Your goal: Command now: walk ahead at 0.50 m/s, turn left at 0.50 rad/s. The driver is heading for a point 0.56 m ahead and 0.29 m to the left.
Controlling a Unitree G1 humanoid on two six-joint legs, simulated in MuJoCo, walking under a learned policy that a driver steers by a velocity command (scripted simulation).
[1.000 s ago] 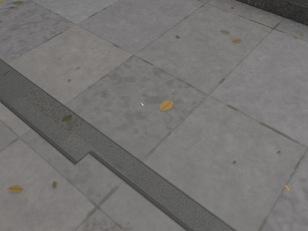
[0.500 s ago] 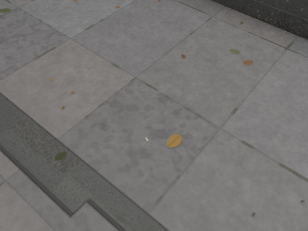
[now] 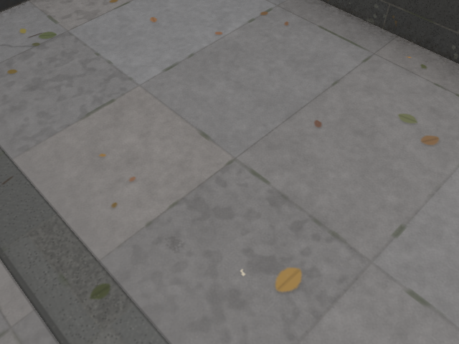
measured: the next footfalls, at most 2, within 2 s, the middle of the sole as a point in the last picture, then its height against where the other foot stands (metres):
left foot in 0.46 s outside the picture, level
right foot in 0.94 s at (195, 273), level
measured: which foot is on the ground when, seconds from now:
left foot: up 0.00-0.44, down 0.46-0.96, up 0.98-1.00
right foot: down 0.00-0.46, up 0.48-0.92, down 0.94-1.00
